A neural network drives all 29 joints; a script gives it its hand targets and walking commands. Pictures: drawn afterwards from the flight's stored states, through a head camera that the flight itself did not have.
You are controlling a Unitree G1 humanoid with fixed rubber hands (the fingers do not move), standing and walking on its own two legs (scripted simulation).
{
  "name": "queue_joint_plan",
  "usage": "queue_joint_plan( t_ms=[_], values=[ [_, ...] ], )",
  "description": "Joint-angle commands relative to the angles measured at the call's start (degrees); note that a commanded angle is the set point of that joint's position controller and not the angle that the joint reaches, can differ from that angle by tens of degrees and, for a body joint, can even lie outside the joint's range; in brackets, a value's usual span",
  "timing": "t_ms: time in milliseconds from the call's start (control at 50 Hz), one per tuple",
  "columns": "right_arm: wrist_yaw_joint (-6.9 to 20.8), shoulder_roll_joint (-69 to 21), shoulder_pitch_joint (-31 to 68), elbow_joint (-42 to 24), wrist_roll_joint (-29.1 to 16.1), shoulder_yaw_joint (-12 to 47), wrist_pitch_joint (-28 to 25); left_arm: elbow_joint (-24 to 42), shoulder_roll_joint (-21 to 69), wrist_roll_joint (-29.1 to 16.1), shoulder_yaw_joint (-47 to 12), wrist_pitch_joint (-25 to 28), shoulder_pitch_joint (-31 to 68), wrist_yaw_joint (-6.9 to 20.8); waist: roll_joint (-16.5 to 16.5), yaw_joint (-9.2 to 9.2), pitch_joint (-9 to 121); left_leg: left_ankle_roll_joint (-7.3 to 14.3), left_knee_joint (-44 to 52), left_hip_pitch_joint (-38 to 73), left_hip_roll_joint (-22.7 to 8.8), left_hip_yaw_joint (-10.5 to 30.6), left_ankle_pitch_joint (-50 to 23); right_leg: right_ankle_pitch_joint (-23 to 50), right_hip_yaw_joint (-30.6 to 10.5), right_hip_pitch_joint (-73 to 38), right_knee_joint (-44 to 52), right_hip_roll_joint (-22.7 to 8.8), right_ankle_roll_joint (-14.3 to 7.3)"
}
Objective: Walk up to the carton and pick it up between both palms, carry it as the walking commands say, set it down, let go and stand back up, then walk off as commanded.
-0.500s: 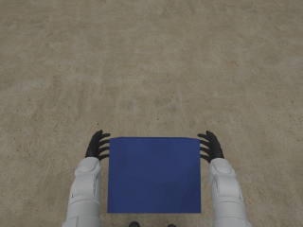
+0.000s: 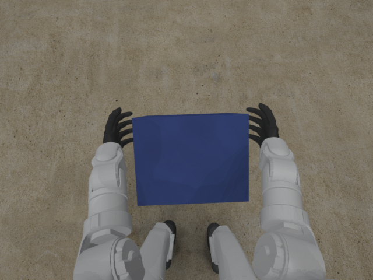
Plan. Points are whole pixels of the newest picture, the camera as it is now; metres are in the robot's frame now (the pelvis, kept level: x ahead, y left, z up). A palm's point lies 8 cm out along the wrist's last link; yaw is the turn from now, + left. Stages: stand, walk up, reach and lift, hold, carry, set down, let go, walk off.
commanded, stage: set down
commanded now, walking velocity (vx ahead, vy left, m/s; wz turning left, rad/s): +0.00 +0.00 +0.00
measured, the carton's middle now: (190, 152) +0.39 +0.02 -0.16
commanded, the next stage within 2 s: none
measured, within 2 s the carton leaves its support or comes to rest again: neither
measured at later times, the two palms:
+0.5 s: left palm (125, 142) +0.41 +0.19 -0.15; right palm (254, 139) +0.43 -0.15 -0.15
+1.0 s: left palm (133, 141) +0.44 +0.19 -0.23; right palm (245, 139) +0.45 -0.15 -0.23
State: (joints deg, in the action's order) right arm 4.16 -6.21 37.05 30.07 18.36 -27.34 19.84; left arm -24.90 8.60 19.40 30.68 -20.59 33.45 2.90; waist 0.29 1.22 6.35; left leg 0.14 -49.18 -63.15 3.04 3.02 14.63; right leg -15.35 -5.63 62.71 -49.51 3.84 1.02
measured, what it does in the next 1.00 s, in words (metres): lowers itself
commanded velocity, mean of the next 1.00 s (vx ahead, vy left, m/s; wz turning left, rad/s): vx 0.00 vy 0.00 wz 0.00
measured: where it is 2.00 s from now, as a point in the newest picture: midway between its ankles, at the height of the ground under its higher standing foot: (191, 255)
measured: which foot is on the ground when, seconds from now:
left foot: down 0.00-1.00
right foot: down 0.00-1.00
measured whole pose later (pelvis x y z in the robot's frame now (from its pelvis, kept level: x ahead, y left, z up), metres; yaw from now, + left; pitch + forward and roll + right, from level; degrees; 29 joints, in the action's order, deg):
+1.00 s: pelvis -0.02 +0.00 -0.15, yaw +0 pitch +47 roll +0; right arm -1.7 1.1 53.9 37.5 10.7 -25.4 18.9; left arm -35.1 -0.9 12.7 27.6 -19.9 52.7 -0.9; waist -1.0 1.2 13.2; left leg -1.1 -84.8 -107.5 5.0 3.1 24.7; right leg -25.9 -4.4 106.8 -85.3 6.2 2.0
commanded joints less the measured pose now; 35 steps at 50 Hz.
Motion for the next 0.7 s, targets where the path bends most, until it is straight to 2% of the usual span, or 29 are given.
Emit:
queue_joint_plan(
  t_ms=[0, 20, 40, 60, 80, 100, 120, 140, 160, 200, 220, 260, 300, 340, 360, 380, 400, 420, 440, 460, 560, 580, 600, 620, 680],
  values=[
    [15.0, -52.2, 27.0, 5.8, -9.7, 32.1, 0.6, -5.4, 45.6, -10.7, -36.4, 0.4, 33.6, 17.5, -3.0, -0.86, 40.3, 0.3, 1.7, 17.0, 2.8, -3.2, -4.5, 6.3, 4.8, -18.8, 3.1, 2.6, -1.6],
    [14.8, -52.7, 26.7, 7.1, -9.7, 31.3, 0.8, -5.4, 45.4, -10.7, -36.2, 0.5, 34.2, 17.8, -2.0, -0.01, 42.1, 0.2, 0.6, 15.3, 3.2, -3.8, -4.3, 6.5, 4.7, -19.4, 2.3, 2.6, -1.7],
    [14.5, -52.1, 28.0, 6.6, -9.7, 31.7, 0.7, -7.0, 45.2, -10.6, -35.6, 0.4, 34.0, 18.1, -2.8, 0.02, 41.4, 0.2, -0.4, 13.0, 3.3, -3.7, -4.0, 6.5, 4.6, -18.5, 1.5, 2.4, -1.6],
    [14.5, -52.2, 27.3, 6.8, -9.7, 31.3, 0.8, -5.7, 45.2, -11.0, -36.2, 0.4, 35.2, 18.2, -2.0, -0.68, 42.7, 0.2, -0.7, 13.1, 3.1, -3.2, -3.8, 6.4, 4.7, -17.4, 0.4, 2.5, -1.7],
    [14.4, -52.1, 28.2, 7.2, -9.8, 31.3, 0.7, -7.0, 44.7, -10.7, -35.8, 0.4, 35.7, 18.3, -2.0, -0.25, 42.3, 0.1, -1.9, 11.6, 3.1, -3.5, -3.8, 6.2, 4.6, -15.7, -0.4, 2.7, -1.7],
    [14.5, -52.0, 28.1, 7.2, -9.8, 30.8, 0.9, -7.0, 44.8, -10.7, -35.5, 0.3, 35.2, 18.4, -1.9, -1.01, 41.8, 0.2, -2.3, 10.8, 3.2, -3.3, -3.5, 5.9, 4.9, -14.3, -1.0, 2.8, -1.6],
    [14.6, -51.7, 29.1, 6.5, -10.2, 31.2, 0.8, -7.3, 44.8, -10.7, -35.0, 0.2, 36.4, 18.5, -1.1, -0.02, 43.3, 0.0, -3.1, 10.0, 3.3, -3.5, -3.0, 5.1, 5.0, -13.3, -1.9, 2.8, -1.6],
    [14.4, -51.7, 29.2, 6.4, -10.2, 31.1, 0.8, -7.2, 45.1, -10.5, -35.4, 0.1, 36.6, 18.4, -0.4, -0.39, 44.0, -0.1, -3.9, 9.5, 3.4, -3.7, -3.8, 5.9, 4.9, -13.1, -2.5, 2.7, -1.6],
    [14.4, -51.8, 29.8, 5.9, -10.8, 31.9, 0.7, -7.3, 44.8, -10.9, -35.4, 0.3, 36.1, 18.5, -1.4, -0.73, 45.2, 0.0, -4.4, 9.1, 3.1, -3.4, -5.7, 8.1, 5.0, -12.6, -3.4, 3.2, -1.4],
    [14.3, -51.6, 29.8, 6.0, -11.3, 31.9, 0.6, -8.0, 45.4, -10.6, -35.4, 0.1, 35.3, 18.2, -0.3, 0.08, 46.8, -0.2, -5.9, 8.3, 3.5, -3.5, -6.5, 7.8, 5.5, -11.1, -5.0, 3.2, -1.3],
    [14.1, -52.1, 29.9, 5.8, -11.7, 33.0, 0.5, -7.3, 45.7, -10.9, -36.0, 0.4, 36.0, 18.2, -1.0, -0.31, 48.4, -0.3, -6.9, 7.5, 3.2, -3.5, -7.8, 9.8, 5.1, -11.7, -5.7, 3.3, -1.3],
    [14.1, -52.4, 30.4, 5.0, -12.9, 34.2, 0.0, -6.7, 45.3, -11.7, -37.0, 0.9, 36.5, 17.8, -0.1, 0.47, 51.5, -0.6, -8.2, 5.9, 3.6, -3.5, -10.4, 12.5, 5.2, -10.9, -8.0, 3.5, -0.8],
    [13.7, -52.2, 29.7, 5.7, -13.6, 34.9, -0.3, -7.2, 45.4, -12.5, -37.9, 1.1, 37.1, 17.7, -0.2, -0.29, 52.9, -0.6, -9.5, 4.4, 3.7, -3.8, -11.0, 14.7, 4.9, -11.1, -9.1, 3.4, -0.8],
    [13.6, -51.6, 30.9, 5.4, -14.2, 35.6, -0.6, -7.8, 44.7, -12.1, -38.1, 1.4, 36.6, 17.0, 0.1, 0.63, 54.1, -0.8, -10.8, 4.0, 3.4, -3.4, -12.8, 15.0, 5.3, -7.9, -10.8, 3.5, -0.3],
    [13.6, -52.1, 31.1, 5.4, -15.0, 36.3, -0.9, -7.1, 44.4, -13.1, -39.0, 1.8, 37.5, 16.7, 0.3, 0.35, 55.6, -0.8, -11.6, 3.9, 3.7, -3.5, -13.2, 15.4, 5.3, -7.6, -11.6, 3.8, -0.4],
    [13.3, -51.8, 31.2, 5.5, -15.4, 36.8, -1.1, -8.0, 44.3, -13.3, -39.0, 1.8, 37.1, 16.5, 0.2, 1.08, 55.9, -0.8, -12.1, 2.4, 3.7, -3.3, -13.4, 16.2, 5.6, -7.6, -12.4, 3.9, -0.2],
    [13.2, -50.9, 31.6, 5.0, -15.4, 36.6, -1.2, -7.5, 44.0, -13.8, -39.1, 2.1, 37.8, 16.3, -0.1, 0.29, 55.6, -0.8, -12.8, 0.6, 3.9, -3.4, -13.0, 16.0, 5.7, -6.2, -13.0, 3.9, 0.0],
    [13.0, -51.3, 32.3, 4.4, -15.9, 37.5, -1.3, -7.8, 44.5, -13.9, -39.5, 2.2, 37.3, 16.2, -0.3, 1.19, 56.4, -0.8, -13.4, 0.9, 4.0, -3.5, -13.5, 16.4, 5.5, -6.2, -13.2, 4.0, 0.2],
    [12.8, -49.9, 33.2, 4.5, -15.7, 37.1, -1.3, -7.8, 43.0, -14.3, -39.5, 2.3, 39.2, 16.0, -0.5, 0.3, 56.4, -0.8, -14.1, -0.9, 3.8, -3.5, -12.3, 15.6, 5.6, -5.1, -14.1, 3.9, 0.3],
    [12.6, -49.9, 32.8, 4.6, -15.7, 37.1, -1.4, -8.4, 43.8, -14.3, -39.3, 2.2, 38.5, 15.9, -0.4, 0.72, 56.8, -0.9, -14.2, -1.1, 3.9, -3.3, -13.0, 16.2, 5.9, -5.1, -14.4, 3.9, 0.4],
    [11.9, -48.1, 34.4, 5.6, -16.0, 36.3, -1.5, -8.4, 42.2, -15.6, -39.9, 2.4, 41.7, 15.2, 0.0, 0.07, 57.7, -1.1, -17.2, -3.4, 4.1, -3.5, -12.2, 13.9, 6.5, -0.3, -17.4, 4.4, 0.6],
    [11.7, -48.3, 35.5, 6.1, -16.2, 36.0, -1.5, -9.7, 42.0, -15.2, -39.1, 2.3, 42.1, 15.0, 0.2, 0.72, 56.6, -1.1, -17.8, -4.5, 4.4, -3.8, -10.5, 12.1, 6.6, 0.5, -17.5, 4.6, 0.5],
    [11.5, -48.2, 34.9, 6.6, -15.4, 35.0, -1.6, -9.2, 42.1, -15.3, -39.3, 2.5, 42.6, 14.9, 0.0, -0.42, 58.7, -1.2, -18.3, -3.6, 4.2, -3.8, -11.3, 12.7, 6.5, 0.8, -18.3, 4.6, 0.4],
    [11.5, -48.1, 35.7, 6.9, -15.8, 35.3, -1.6, -9.7, 41.3, -15.5, -38.9, 2.4, 42.9, 14.8, -0.5, 0.26, 57.4, -1.3, -19.0, -5.1, 4.4, -3.9, -11.0, 12.0, 6.9, 2.5, -18.7, 4.9, 0.6],
    [11.3, -47.3, 37.4, 7.5, -15.4, 33.7, -1.6, -10.9, 41.3, -15.1, -37.8, 2.2, 43.8, 14.6, 0.3, 0.09, 57.7, -1.4, -20.6, -7.3, 4.7, -4.3, -9.2, 10.2, 6.9, 4.6, -20.5, 4.9, 0.5]
  ],
)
